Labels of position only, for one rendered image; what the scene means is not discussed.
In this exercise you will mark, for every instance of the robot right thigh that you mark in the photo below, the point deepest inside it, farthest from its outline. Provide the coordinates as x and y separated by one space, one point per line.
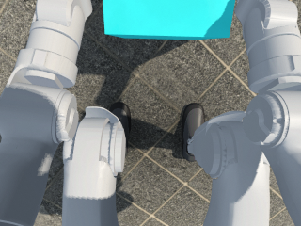
241 193

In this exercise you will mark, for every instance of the right robot foot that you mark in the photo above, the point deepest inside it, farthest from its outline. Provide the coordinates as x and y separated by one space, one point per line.
193 117

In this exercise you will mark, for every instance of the carton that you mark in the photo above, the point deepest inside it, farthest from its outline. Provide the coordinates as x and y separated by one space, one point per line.
168 19

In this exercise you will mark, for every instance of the left robot upper arm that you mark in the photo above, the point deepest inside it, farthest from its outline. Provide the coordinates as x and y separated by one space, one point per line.
34 120

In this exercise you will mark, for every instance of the right robot upper arm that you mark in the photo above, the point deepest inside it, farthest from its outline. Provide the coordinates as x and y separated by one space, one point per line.
273 121

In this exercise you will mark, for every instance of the left robot forearm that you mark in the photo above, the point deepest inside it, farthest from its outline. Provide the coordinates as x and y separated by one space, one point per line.
55 36

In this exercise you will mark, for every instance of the right robot forearm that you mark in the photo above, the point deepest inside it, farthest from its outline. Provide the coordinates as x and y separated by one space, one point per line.
273 44

